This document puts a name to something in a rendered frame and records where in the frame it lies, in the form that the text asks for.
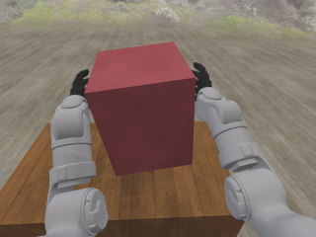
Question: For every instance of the right robot hand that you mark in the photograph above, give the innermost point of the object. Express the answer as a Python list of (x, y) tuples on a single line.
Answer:
[(202, 76)]

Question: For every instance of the pedestal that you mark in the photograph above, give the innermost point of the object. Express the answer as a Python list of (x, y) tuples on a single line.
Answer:
[(183, 201)]

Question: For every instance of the right robot upper arm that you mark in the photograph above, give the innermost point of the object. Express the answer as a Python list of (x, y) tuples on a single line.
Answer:
[(257, 197)]

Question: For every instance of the left robot upper arm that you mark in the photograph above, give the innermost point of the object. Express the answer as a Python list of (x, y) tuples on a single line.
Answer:
[(79, 213)]

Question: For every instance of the carton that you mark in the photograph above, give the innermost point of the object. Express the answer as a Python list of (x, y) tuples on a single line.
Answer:
[(142, 99)]

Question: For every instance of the left robot hand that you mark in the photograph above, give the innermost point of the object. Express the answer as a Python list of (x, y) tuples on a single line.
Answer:
[(79, 83)]

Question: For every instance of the right robot forearm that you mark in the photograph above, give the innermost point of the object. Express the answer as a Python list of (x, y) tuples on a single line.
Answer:
[(237, 150)]

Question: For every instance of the left robot forearm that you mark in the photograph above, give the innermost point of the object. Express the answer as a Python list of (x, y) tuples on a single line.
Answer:
[(72, 161)]

